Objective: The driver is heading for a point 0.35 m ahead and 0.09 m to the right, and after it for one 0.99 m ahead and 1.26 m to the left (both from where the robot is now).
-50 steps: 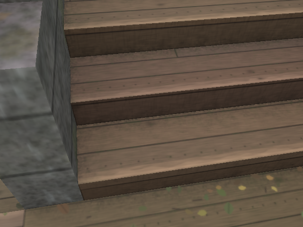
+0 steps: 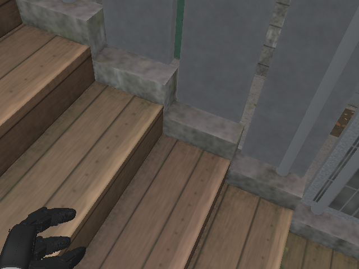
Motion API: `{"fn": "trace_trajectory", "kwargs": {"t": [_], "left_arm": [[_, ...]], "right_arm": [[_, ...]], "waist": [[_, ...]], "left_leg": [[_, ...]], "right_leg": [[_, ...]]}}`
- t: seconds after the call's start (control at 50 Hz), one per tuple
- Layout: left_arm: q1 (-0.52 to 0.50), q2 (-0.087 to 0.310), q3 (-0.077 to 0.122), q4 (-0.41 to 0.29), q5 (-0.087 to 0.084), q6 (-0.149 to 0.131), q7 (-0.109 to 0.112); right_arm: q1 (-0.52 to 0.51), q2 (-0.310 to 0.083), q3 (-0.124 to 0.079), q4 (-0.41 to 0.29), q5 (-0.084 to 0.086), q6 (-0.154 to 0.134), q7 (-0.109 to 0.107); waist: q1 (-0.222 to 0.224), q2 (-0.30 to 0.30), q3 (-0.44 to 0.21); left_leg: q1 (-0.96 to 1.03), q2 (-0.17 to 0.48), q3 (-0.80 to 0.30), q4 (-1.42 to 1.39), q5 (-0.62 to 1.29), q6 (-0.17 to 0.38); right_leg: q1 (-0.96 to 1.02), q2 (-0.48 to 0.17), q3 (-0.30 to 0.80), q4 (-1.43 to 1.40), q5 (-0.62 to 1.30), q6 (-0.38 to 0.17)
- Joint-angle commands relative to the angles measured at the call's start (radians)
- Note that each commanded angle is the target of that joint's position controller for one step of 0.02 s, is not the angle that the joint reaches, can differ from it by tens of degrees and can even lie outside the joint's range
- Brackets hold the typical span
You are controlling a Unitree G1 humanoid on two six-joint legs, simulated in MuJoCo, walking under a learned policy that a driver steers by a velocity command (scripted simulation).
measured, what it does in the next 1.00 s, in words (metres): climbs, turning left: right foot, then left foot 0.16 m higher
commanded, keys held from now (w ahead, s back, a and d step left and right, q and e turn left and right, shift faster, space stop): w+e+shift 0.16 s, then q+shift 0.84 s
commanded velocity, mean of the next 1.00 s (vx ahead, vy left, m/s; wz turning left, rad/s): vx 0.28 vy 0.05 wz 0.22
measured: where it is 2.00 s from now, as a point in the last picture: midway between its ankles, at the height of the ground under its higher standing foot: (31, 241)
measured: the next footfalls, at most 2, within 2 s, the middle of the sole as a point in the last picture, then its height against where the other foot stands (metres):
right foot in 0.18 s outside the picture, level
left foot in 0.50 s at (121, 255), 0.16 m higher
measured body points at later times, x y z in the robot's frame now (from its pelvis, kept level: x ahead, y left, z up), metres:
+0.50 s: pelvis +0.33 +0.09 +0.06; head +0.34 +0.10 +0.51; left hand +0.40 +0.34 -0.09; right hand +0.56 -0.11 +0.02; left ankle +0.44 +0.17 -0.55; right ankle +0.27 -0.02 -0.68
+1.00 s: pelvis +0.41 +0.18 +0.17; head +0.45 +0.20 +0.62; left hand +0.34 +0.44 +0.03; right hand +0.69 -0.06 +0.12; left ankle +0.35 +0.27 -0.31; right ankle +0.48 +0.08 -0.55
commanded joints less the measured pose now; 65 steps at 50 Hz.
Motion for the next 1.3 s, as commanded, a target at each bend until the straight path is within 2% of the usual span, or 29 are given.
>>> {"fn": "trace_trajectory", "kwargs": {"t": [0.02, 0.1, 0.14, 0.18, 0.2, 0.24, 0.28, 0.3, 0.36, 0.4, 0.48, 0.5, 0.52, 0.56, 0.62, 0.64, 0.78, 0.8, 0.84, 0.88, 0.9, 0.92, 0.94, 1.0, 1.02, 1.08, 1.16, 1.22, 1.3], "left_arm": [[0.082, -0.05, -0.04, -0.048, -0.006, 0.026, 0.005], [0.121, 0.078, -0.005, -0.036, -0.031, 0.045, 0.034], [0.449, 0.142, 0.044, 0.032, -0.053, 0.047, 0.035], [0.571, 0.159, 0.065, 0.115, -0.042, 0.007, 0.019], [0.47, 0.19, 0.052, 0.137, 0.008, 0.003, 0.008], [0.515, 0.16, 0.036, 0.129, 0.052, -0.002, 0.014], [0.39, 0.071, 0.009, 0.15, 0.018, -0.028, 0.062], [0.276, 0.032, -0.027, 0.142, 0.012, -0.058, 0.068], [0.267, 0.038, -0.078, 0.228, 0.013, -0.105, 0.033], [0.217, 0.131, -0.047, 0.231, 0.005, -0.114, 0.037], [0.15, 0.221, 0.005, 0.206, -0.027, -0.043, 0.076], [0.173, 0.153, -0.008, 0.161, -0.03, -0.041, 0.079], [0.169, 0.057, -0.03, 0.077, 0.003, -0.032, 0.07], [0.326, 0.032, -0.026, 0.089, -0.018, -0.018, 0.019], [0.239, -0.009, -0.035, 0.035, 0.002, -0.006, 0.055], [0.3, -0.064, -0.057, 0.032, 0.09, 0.037, 0.05], [0.232, -0.051, -0.075, -0.042, 0.054, 0.068, 0.053], [0.428, -0.031, -0.06, -0.03, 0.041, 0.017, 0.011], [0.423, 0.017, -0.034, -0.012, 0.053, -0.03, -0.016], [0.873, 0.02, -0.007, 0.19, 0.048, -0.05, -0.056], [0.71, -0.083, -0.039, 0.285, 0.021, -0.045, -0.105], [0.8, -0.117, -0.063, 0.269, 0.087, -0.023, -0.1], [0.351, 0.039, -0.021, 0.056, 0.021, -0.022, 0.032], [0.101, 0.144, 0.022, -0.074, 0.028, -0.06, 0.099], [0.225, 0.039, -0.046, 0.081, -0.063, -0.108, 0.024], [0.34, 0.077, -0.033, 0.125, -0.017, -0.162, 0.078], [0.385, 0.208, 0.009, 0.14, 0.034, -0.172, 0.071], [0.272, 0.306, 0.075, 0.11, 0.054, -0.156, 0.027], [0.043, 0.185, 0.073, -0.02, 0.018, -0.131, -0.02]], "right_arm": [[-0.158, 0.077, 0.04, -0.081, 0.015, -0.026, 0.005], [-0.158, -0.131, -0.01, -0.167, 0.022, -0.052, -0.018], [-0.198, -0.182, -0.026, -0.203, 0.062, -0.004, -0.011], [-0.302, -0.028, -0.001, -0.267, 0.075, 0.041, -0.013], [-0.349, 0.11, 0.043, -0.369, 0.05, 0.024, -0.029], [-0.243, 0.075, 0.073, -0.451, 0.05, 0.006, -0.064], [-0.222, 0.097, 0.099, -0.438, -0.004, 0.026, -0.068], [-0.195, 0.089, 0.098, -0.38, 0.012, 0.069, -0.084], [-0.346, 0.078, 0.102, -0.457, 0.062, 0.12, -0.112], [-0.24, 0.086, 0.112, -0.43, 0.022, 0.136, -0.078], [-0.15, -0.006, 0.067, -0.368, 0.062, 0.08, -0.016], [-0.18, -0.035, 0.054, -0.363, 0.061, 0.084, -0.007], [-0.148, -0.179, 0.023, -0.354, 0.049, 0.096, -0.011], [-0.246, -0.148, 0.037, -0.434, -0.015, 0.11, 0.008], [-0.282, -0.071, 0.033, -0.37, 0.07, 0.116, 0.002], [-0.25, -0.03, 0.034, -0.301, 0.038, 0.114, -0.04], [-0.148, -0.113, -0.004, -0.28, 0.05, 0.143, -0.069], [0.008, -0.157, 0.031, -0.243, -0.029, 0.119, -0.059], [-0.139, -0.252, -0.04, -0.377, 0.023, 0.092, -0.023], [-0.509, -0.301, -0.053, -0.591, 0.029, 0.089, -0.004], [-0.258, -0.186, -0.02, -0.478, -0.022, 0.088, 0.009], [-0.049, -0.114, 0.012, -0.404, 0.071, 0.093, 0.002], [-0.183, 0.083, 0.012, -0.461, 0.003, 0.081, -0.06], [-0.174, -0.03, -0.002, -0.518, -0.026, 0.141, -0.102], [-0.205, -0.089, 0.067, -0.528, 0.049, 0.095, 0.016], [-0.28, -0.114, 0.092, -0.538, 0.003, 0.084, 0.083], [-0.387, -0.106, 0.121, -0.571, 0.022, 0.101, 0.088], [-0.426, -0.185, 0.083, -0.575, 0.093, 0.117, 0.095], [-0.022, -0.179, 0.017, -0.334, 0.046, 0.075, 0.101]], "waist": [[0.115, 0.204, 0.165], [0.155, 0.204, -0.098], [0.334, 0.214, -0.27], [0.392, -0.327, -0.121], [0.227, -0.318, -0.05], [0.102, 0.14, -0.411], [-0.029, 0.186, -0.203], [-0.098, 0.241, 0.016], [-0.078, 0.181, 0.199], [-0.105, 0.137, 0.05], [-0.15, -0.125, -0.298], [-0.114, -0.014, -0.278], [-0.031, 0.45, -0.215], [0.024, 0.275, -0.303], [0.091, 0.066, -0.002], [0.14, 0.063, 0.026], [0.061, 0.204, -0.102], [0.11, 0.235, -0.401], [0.074, 0.232, -0.149], [0.288, 0.056, -0.067], [0.191, -0.223, -0.011], [0.199, 0.05, -0.019], [0.013, -0.053, -0.226], [-0.074, -0.055, -0.173], [-0.067, -0.15, 0.113], [0.06, 0.173, -0.118], [0.075, -0.045, -0.08], [0.023, -0.096, -0.131], [-0.088, 0.043, -0.161]], "left_leg": [[-0.189, 0.06, 0.025, -0.398, 0.946, -0.059], [-0.089, 0.043, 0.066, -0.34, 1.398, -0.079], [0.035, 0.091, 0.011, 0.187, 1.321, -0.028], [-0.526, -0.167, 0.097, 1.426, -0.181, -0.031], [-0.841, -0.128, -0.024, 1.824, -0.23, 0.005], [-1.037, -0.091, -0.267, 2.056, -0.11, 0.062], [-1.053, -0.042, -0.374, 1.962, -0.169, 0.054], [-1.016, -0.082, -0.329, 1.869, -0.105, 0.016], [-0.729, -0.083, -0.258, 1.304, -0.08, -0.012], [-0.453, -0.016, -0.169, 0.862, 0.057, 0.024], [-0.226, -0.133, -0.085, 0.485, 0.172, 0.05], [-0.218, -0.177, -0.177, 0.238, 0.26, 0.073], [-0.014, -0.011, -0.665, -0.009, 0.958, 0.221], [0.039, 0.171, -1.164, -0.312, 0.74, 0.34], [-0.221, -0.003, -0.868, -0.264, 0.274, 0.153], [-0.224, -0.058, -0.762, -0.234, 0.389, 0.1], [0.067, -0.128, -0.597, -0.302, 1.014, -0.106], [0.242, -0.16, -0.564, -0.38, 0.72, -0.203], [0.097, -0.249, -0.511, -0.521, 0.826, -0.383], [-0.506, -0.349, -0.448, -0.169, 1.342, -0.503], [-0.587, -0.333, -0.475, 0.42, -0.031, -0.386], [-0.791, -0.312, -0.528, 1.035, -0.201, -0.255], [-0.747, -0.254, -0.291, 1.341, -0.218, -0.126], [-0.649, -0.149, -0.326, 1.814, -0.12, -0.084], [-0.891, -0.121, -0.491, 1.993, -0.258, -0.071], [-1.044, -0.037, -0.44, 1.635, -0.185, -0.095], [-0.9, 0.015, -0.367, 1.415, -0.256, -0.084], [-0.603, -0.033, -0.275, 0.771, -0.489, 0.017], [-0.176, -0.194, -0.32, 0.254, 0.224, 0.184]], "right_leg": [[0.067, 0.021, -0.139, -0.257, -0.046, 0.047], [0.694, 0.064, -0.253, -0.829, 0.291, 0.019], [0.918, 0.016, -0.184, -1.075, 0.395, -0.02], [1.204, -0.01, -0.15, -1.391, 0.56, -0.194], [1.202, -0.122, -0.018, -1.19, 0.841, -0.2], [1.461, -0.444, 0.39, -1.195, 0.903, -0.274], [1.017, -0.474, 0.454, -1.44, 0.081, -0.206], [0.783, -0.538, 0.37, -1.464, 0.512, -0.188], [0.308, -0.372, 0.049, -1.609, 0.504, -0.068], [0.418, -0.245, -0.138, -1.601, 0.714, 0.019], [0.922, -0.298, -0.194, -1.264, 1.466, -0.035], [0.957, -0.25, -0.183, -1.057, 1.303, -0.024], [0.594, -0.05, -0.093, -0.628, 0.022, 0.093], [0.246, 0.089, 0.176, 0.063, -0.274, 0.16], [0.183, -0.002, 0.094, -0.006, -0.12, 0.167], [0.176, -0.032, 0.06, -0.061, -0.054, 0.166], [0.14, 0.033, -0.034, -0.276, -0.187, 0.202], [0.156, 0.024, -0.059, -0.449, -0.145, 0.175], [0.398, 0.106, -0.267, -0.782, -0.195, 0.13], [1.26, 0.096, -0.131, -1.417, 0.243, 0.086], [1.244, -0.184, 0.156, -1.408, 0.655, 0.058], [1.166, -0.379, 0.145, -1.199, 0.77, -0.089], [1.02, -0.423, 0.249, -1.214, 0.911, -0.126], [0.665, -0.566, 0.406, -1.515, 0.252, -0.149], [0.49, -0.447, 0.379, -1.488, 0.219, -0.235], [0.879, -0.435, 0.136, -1.417, 0.159, -0.163], [0.731, -0.393, -0.058, -1.509, -0.004, -0.061], [0.618, -0.463, -0.105, -1.534, -0.009, -0.052], [0.573, -0.436, -0.271, -1.086, 0.357, 0.009]]}}
Over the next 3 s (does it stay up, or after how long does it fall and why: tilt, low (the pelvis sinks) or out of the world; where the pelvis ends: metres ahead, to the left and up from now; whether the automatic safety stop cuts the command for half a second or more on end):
stays up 0.49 0.63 0.48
